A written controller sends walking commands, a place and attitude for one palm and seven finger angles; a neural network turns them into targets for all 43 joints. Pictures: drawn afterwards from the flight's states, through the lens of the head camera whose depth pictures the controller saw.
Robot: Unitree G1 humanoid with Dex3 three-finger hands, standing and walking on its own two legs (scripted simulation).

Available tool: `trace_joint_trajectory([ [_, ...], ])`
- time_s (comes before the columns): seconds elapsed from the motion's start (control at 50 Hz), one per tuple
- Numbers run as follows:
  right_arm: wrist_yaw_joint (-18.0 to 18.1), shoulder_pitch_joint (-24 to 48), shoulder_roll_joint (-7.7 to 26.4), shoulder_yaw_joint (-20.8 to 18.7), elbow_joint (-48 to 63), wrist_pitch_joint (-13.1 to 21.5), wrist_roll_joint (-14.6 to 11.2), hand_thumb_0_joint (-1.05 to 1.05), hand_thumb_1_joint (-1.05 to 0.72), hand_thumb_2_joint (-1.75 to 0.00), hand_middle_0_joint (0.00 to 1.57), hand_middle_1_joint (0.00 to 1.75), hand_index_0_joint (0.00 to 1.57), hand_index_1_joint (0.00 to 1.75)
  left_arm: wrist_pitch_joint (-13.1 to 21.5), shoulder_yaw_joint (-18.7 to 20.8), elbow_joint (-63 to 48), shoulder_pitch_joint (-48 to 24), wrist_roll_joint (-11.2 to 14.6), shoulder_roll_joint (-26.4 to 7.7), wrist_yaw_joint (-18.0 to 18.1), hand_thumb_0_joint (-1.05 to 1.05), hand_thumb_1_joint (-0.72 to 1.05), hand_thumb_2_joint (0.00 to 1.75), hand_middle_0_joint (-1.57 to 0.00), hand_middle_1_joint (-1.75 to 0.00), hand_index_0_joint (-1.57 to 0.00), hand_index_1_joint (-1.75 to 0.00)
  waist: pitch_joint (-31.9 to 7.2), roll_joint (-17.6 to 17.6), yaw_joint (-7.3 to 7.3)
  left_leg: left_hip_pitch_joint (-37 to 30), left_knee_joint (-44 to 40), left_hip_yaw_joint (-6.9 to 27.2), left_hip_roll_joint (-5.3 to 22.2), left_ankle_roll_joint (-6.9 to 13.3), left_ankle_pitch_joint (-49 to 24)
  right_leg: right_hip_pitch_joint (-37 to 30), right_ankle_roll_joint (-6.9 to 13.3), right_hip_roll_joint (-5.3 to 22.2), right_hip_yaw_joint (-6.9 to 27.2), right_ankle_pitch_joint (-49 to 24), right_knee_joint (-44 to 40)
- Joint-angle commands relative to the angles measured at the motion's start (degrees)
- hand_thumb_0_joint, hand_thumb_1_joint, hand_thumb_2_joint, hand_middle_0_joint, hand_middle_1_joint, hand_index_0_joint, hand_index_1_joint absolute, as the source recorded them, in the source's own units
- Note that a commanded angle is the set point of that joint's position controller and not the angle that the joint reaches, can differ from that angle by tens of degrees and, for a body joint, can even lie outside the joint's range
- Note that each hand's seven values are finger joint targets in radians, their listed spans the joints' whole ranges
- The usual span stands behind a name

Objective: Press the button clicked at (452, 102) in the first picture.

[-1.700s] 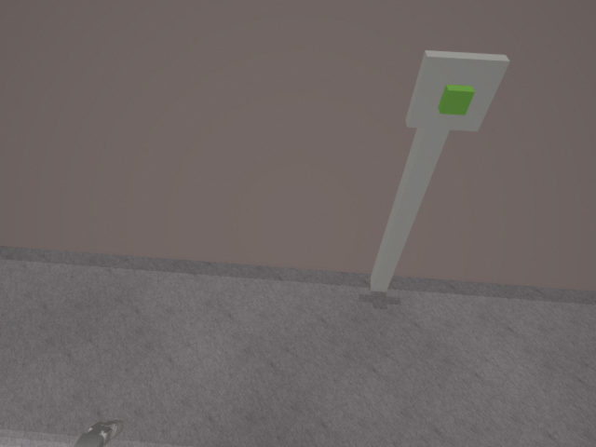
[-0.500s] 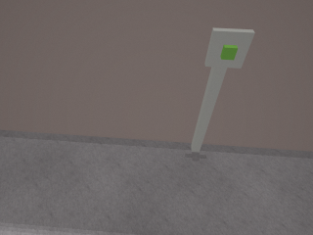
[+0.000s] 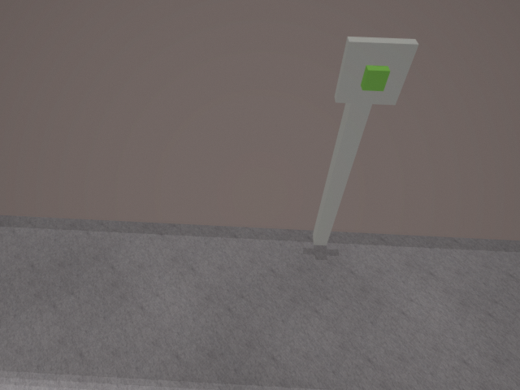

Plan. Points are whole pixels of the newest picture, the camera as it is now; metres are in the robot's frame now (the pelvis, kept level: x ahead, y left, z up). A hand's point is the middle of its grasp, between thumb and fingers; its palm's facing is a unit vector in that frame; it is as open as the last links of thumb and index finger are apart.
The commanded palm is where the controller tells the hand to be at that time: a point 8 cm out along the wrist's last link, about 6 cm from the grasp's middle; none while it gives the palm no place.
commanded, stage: walk to a spot facing it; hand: left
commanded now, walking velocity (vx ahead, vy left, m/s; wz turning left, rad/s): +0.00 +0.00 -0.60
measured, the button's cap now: (374, 77) +0.82 -0.23 +0.08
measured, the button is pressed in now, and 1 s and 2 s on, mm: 0 0 0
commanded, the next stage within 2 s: none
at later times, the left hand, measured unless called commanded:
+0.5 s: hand out of the picture +0.04 +0.15 -0.16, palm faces -0.17 -0.95 -0.26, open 7.4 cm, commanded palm none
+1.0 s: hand out of the picture +0.15 +0.22 -0.17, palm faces -0.44 -0.87 -0.22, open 7.4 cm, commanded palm none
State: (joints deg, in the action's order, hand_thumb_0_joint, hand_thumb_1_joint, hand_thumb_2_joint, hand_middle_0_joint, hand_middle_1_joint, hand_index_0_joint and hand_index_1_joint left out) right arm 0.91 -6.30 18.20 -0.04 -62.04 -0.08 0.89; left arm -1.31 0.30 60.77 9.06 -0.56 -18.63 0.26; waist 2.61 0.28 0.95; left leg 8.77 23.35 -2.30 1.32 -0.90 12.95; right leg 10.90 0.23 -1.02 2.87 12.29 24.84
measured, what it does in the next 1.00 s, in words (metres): steps on the spot, turning right: left foot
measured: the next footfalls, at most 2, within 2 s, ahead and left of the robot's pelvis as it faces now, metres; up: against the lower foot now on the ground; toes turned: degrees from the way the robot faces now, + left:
left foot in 0.86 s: +0.06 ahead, +0.12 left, +0.00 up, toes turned -28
right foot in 1.34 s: -0.12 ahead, -0.06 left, +0.00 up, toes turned -51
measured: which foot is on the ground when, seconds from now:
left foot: down 0.00-0.24, up 0.26-0.84, down 0.86-1.00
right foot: down 0.00-0.84, up 0.86-1.00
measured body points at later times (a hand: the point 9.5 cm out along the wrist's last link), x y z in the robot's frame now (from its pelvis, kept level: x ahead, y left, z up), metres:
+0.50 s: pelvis -0.02 -0.04 +0.00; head +0.02 -0.07 +0.45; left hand +0.05 +0.20 -0.14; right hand +0.01 -0.31 -0.16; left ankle -0.01 +0.14 -0.65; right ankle -0.01 -0.10 -0.74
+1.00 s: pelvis -0.03 +0.05 +0.00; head +0.01 +0.08 +0.45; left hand +0.17 +0.26 -0.16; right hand -0.08 -0.21 -0.12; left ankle +0.02 +0.14 -0.74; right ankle -0.10 -0.07 -0.65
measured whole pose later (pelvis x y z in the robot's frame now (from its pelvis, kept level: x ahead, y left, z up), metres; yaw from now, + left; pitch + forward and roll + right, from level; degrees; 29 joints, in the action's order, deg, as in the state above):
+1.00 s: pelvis -0.03 +0.05 +0.00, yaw -32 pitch +0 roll -2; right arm 1.8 -11.2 10.6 -0.9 -51.2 -1.3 1.4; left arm -4.2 6.4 51.5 13.2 -1.9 -17.6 -1.7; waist 2.1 4.0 1.9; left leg 12.2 27.0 -2.9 1.9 1.3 15.0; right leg 31.8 -3.8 -4.3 4.9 20.5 67.1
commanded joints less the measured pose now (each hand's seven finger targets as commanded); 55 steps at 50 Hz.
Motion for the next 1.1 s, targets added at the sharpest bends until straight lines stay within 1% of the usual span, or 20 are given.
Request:
trace_joint_trajectory([
  [0.0, 0.9, -3.1, 7.6, -2.8, 5.0, -0.1, -0.2, 0.0, -0.9, -0.9, 0.2, 0.3, 0.2, 0.3, -0.4, 2.0, -5.6, 0.9, -0.4, -6.8, 0.3, 0.0, 0.9, 0.9, -0.2, -0.3, -0.2, -0.3, -2.9, -1.5, -1.41, -2.1, 0.1, 3.3, 8.6, 1.9, -8.1, 6.2, 1.3, 4.9, 5.7, -14.0, 3.4],
  [0.06, 1.0, -2.2, 8.5, -3.9, 7.4, -0.4, -0.1, 0.0, -0.9, -0.9, 0.2, 0.3, 0.2, 0.3, -0.9, 2.5, -7.6, 2.0, -0.5, -5.6, -0.2, 0.0, 0.9, 0.9, -0.2, -0.3, -0.2, -0.3, -2.9, -5.4, -1.01, -0.2, -1.2, 5.1, 12.4, 4.0, -5.7, 9.0, 0.5, 2.2, 3.7, -8.8, 10.9],
  [0.14, 0.9, -0.4, 8.4, -4.9, 10.0, 0.1, 0.2, 0.0, -0.9, -0.9, 0.2, 0.3, 0.2, 0.3, -1.5, 3.4, -9.8, 4.0, -0.6, -2.9, -0.8, 0.0, 0.9, 0.9, -0.2, -0.3, -0.2, -0.3, -2.8, -11.6, 0.17, 2.6, -1.9, 6.4, 19.8, 9.8, -16.4, 9.7, -0.9, 1.9, -1.8, 15.3, 24.6],
  [0.2, 0.8, 2.4, 7.4, -5.2, 11.5, -0.5, 0.2, 0.0, -0.9, -0.9, 0.2, 0.3, 0.2, 0.3, -0.8, 4.3, -8.9, 11.0, -0.9, -3.1, -1.1, 0.0, 0.9, 0.9, -0.2, -0.3, -0.2, -0.3, -3.3, -5.2, 4.13, 9.7, 13.2, -1.9, 14.4, 3.9, -10.4, -0.6, -0.2, 3.3, -2.2, 0.9, 9.3],
  [0.22, 0.5, 0.3, 3.2, -4.7, 12.5, -1.1, -0.2, 0.0, -0.9, -0.9, 0.2, 0.3, 0.2, 0.3, 0.2, 5.3, -9.0, 12.4, -1.6, -8.5, -0.4, 0.0, 0.9, 0.9, -0.2, -0.3, -0.2, -0.3, -3.2, 13.3, 3.89, 18.5, 28.9, -6.6, 5.5, -1.2, 8.1, -3.8, 2.7, 13.4, 15.8, -10.5, -3.7],
  [0.24, 0.5, 1.7, 1.2, -4.1, 14.7, -1.1, -0.3, 0.0, -0.9, -0.9, 0.2, 0.3, 0.2, 0.3, 0.5, 5.7, -9.6, 12.9, -1.1, -11.6, 0.3, 0.0, 0.9, 0.9, -0.2, -0.3, -0.2, -0.3, -2.5, 19.1, 3.71, 24.7, 38.8, -1.4, 0.1, -2.5, 22.1, -1.3, 8.7, 22.3, 31.7, -23.4, -8.4],
  [0.26, 0.7, 1.2, 2.7, -4.5, 13.9, -1.5, -0.4, 0.0, -0.9, -0.9, 0.2, 0.3, 0.2, 0.3, 0.3, 5.8, -9.9, 12.0, -0.7, -10.3, 0.9, 0.0, 0.9, 0.9, -0.2, -0.3, -0.2, -0.3, -3.3, 12.9, 2.99, 23.4, 42.3, 4.5, 1.7, -1.7, 18.9, -0.8, 10.4, 21.0, 28.2, -15.5, -9.2],
  [0.28, 0.4, 1.9, 2.8, -4.7, 13.6, -1.4, -0.3, 0.0, -0.9, -0.9, 0.2, 0.3, 0.2, 0.3, 0.5, 5.9, -10.6, 9.9, -0.6, -8.5, 1.1, 0.0, 0.9, 0.9, -0.2, -0.3, -0.2, -0.3, -1.9, 13.2, 2.68, 24.1, 43.2, 4.5, 2.6, -1.6, 15.9, 1.6, 9.3, 18.6, 27.4, -12.1, -9.8],
  [0.3, 0.4, 1.7, 2.8, -4.8, 12.8, -1.3, -0.3, 0.0, -0.9, -0.9, 0.2, 0.3, 0.2, 0.3, 0.5, 5.4, -11.3, 7.2, -0.5, -7.0, 0.9, 0.0, 0.9, 0.9, -0.2, -0.3, -0.2, -0.3, -1.0, 8.1, 1.3, 24.3, 44.3, 5.1, 3.0, -1.9, 12.0, 1.5, 9.6, 16.2, 25.1, -10.7, -8.3],
  [0.38, 0.3, -1.8, 1.3, -4.8, 11.2, -1.4, 0.0, 0.0, -0.9, -0.9, 0.2, 0.3, 0.2, 0.3, 1.3, 5.2, -11.5, 7.2, -0.2, -4.8, 0.7, 0.0, 0.9, 0.9, -0.2, -0.3, -0.2, -0.3, -6.4, 4.7, -0.07, 23.6, 42.0, 4.4, 2.6, -3.4, 5.5, -4.5, 7.7, 11.5, 18.1, -15.7, -5.7],
  [0.6, 1.1, 2.5, 1.2, -4.5, 13.9, -1.4, 0.0, 0.0, -0.9, -0.9, 0.2, 0.3, 0.2, 0.3, 0.6, 6.0, -10.8, 10.8, -0.7, -4.7, 0.7, 0.0, 0.9, 0.9, -0.2, -0.3, -0.2, -0.3, -6.2, 7.3, 2.4, 22.8, 32.9, 5.5, 1.0, -4.0, 8.8, -5.6, 9.8, 10.5, 25.3, -14.5, -5.9],
  [0.74, 1.2, -1.2, 0.9, -4.4, 15.0, -0.5, -1.1, 0.0, -0.9, -0.9, 0.2, 0.3, 0.2, 0.3, -0.4, 6.5, -13.1, 5.2, -1.2, -7.0, 0.6, 0.0, 0.9, 0.9, -0.2, -0.3, -0.2, -0.3, -6.7, 8.5, 0.51, 10.1, 14.8, 5.4, -1.6, -1.5, 10.8, 2.4, 9.3, 9.0, 29.5, -11.9, -5.7],
  [0.78, 1.4, -6.8, 1.0, -4.5, 13.6, 0.0, -1.3, 0.0, -0.9, -0.9, 0.2, 0.3, 0.2, 0.3, -0.7, 6.4, -13.7, 2.3, -0.9, -6.7, 0.5, 0.0, 0.9, 0.9, -0.2, -0.3, -0.2, -0.3, -7.7, 8.8, -2.22, -0.6, 3.2, 4.3, -2.3, -0.8, 4.1, 8.7, 5.9, 6.1, 27.8, -8.2, -3.3],
  [0.8, 1.8, -10.2, 2.5, -4.8, 13.0, 0.6, -1.2, 0.0, -0.9, -0.9, 0.2, 0.3, 0.2, 0.3, -0.7, 6.1, -14.6, 1.4, -0.6, -5.2, 0.3, 0.0, 0.9, 0.9, -0.2, -0.3, -0.2, -0.3, -8.7, 4.7, -3.94, -8.9, -2.6, 6.2, 0.8, 0.5, 2.0, 15.2, 3.2, 2.2, 23.8, -2.1, 1.0],
  [0.82, 2.0, -9.6, 7.3, -5.4, 13.5, 1.1, -0.5, 0.0, -0.9, -0.9, 0.2, 0.3, 0.2, 0.3, -0.9, 5.5, -15.4, 2.8, 0.0, -1.5, -0.3, 0.0, 0.9, 0.9, -0.2, -0.3, -0.2, -0.3, -8.4, -10.8, -3.55, -13.6, -10.9, 20.1, 13.9, 3.6, 8.7, 25.0, 0.3, -5.6, 14.3, 9.7, 12.6],
  [0.84, 1.8, -6.6, 10.0, -6.0, 15.2, 0.5, -0.3, 0.0, -0.9, -0.9, 0.2, 0.3, 0.2, 0.3, -1.0, 5.9, -15.7, 2.4, -0.6, -1.8, -0.6, 0.0, 0.9, 0.9, -0.2, -0.3, -0.2, -0.3, -4.4, -16.6, -2.65, -4.7, -12.6, 28.4, 24.9, 7.3, 7.7, 27.6, -2.7, -6.0, 4.6, 19.1, 27.5],
  [0.86, 1.7, -3.0, 8.4, -5.2, 16.9, 0.3, 0.0, 0.0, -0.9, -0.9, 0.2, 0.3, 0.2, 0.3, -1.1, 6.9, -15.3, 2.9, -1.3, -4.0, -1.0, 0.0, 0.9, 0.9, -0.2, -0.3, -0.2, -0.3, -1.5, -10.0, -0.91, 4.5, -12.8, 27.0, 25.2, 9.9, 6.3, 24.4, -3.6, -2.5, 5.2, 16.5, 37.2],
  [0.92, 1.7, 2.6, 3.5, -3.7, 18.2, 0.9, 0.4, 0.0, -0.9, -0.9, 0.2, 0.3, 0.2, 0.3, -2.0, 7.2, -12.2, 7.2, -1.6, -3.2, -2.1, 0.0, 0.9, 0.9, -0.2, -0.3, -0.2, -0.3, -0.4, -7.4, 2.81, 9.5, -9.8, 11.2, 15.0, 7.8, -0.1, 21.3, -4.2, -1.1, 2.5, 8.2, 50.1],
  [0.98, 1.7, -3.1, 2.9, -3.9, 16.2, 1.2, 0.2, 0.0, -0.9, -0.9, 0.2, 0.3, 0.2, 0.3, -2.0, 6.1, -12.6, 4.8, -1.3, -1.0, -2.6, 0.0, 0.9, 0.9, -0.2, -0.3, -0.2, -0.3, -1.0, -8.4, 0.3, 0.9, -6.5, 5.0, 12.2, 7.1, -7.7, 25.3, -4.8, -0.1, -0.6, 6.8, 47.1],
  [1.08, 1.6, -11.7, 4.2, -4.8, 13.0, 1.2, 0.4, 0.0, -0.9, -0.9, 0.2, 0.3, 0.2, 0.3, -2.0, 5.3, -14.3, -1.5, -0.7, 0.3, -2.5, 0.0, 0.9, 0.9, -0.2, -0.3, -0.2, -0.3, -1.3, -10.4, -3.4, -6.2, -4.8, 5.8, 16.5, 9.4, -18.7, 23.9, -5.4, 2.5, -2.9, 11.7, 35.1],
])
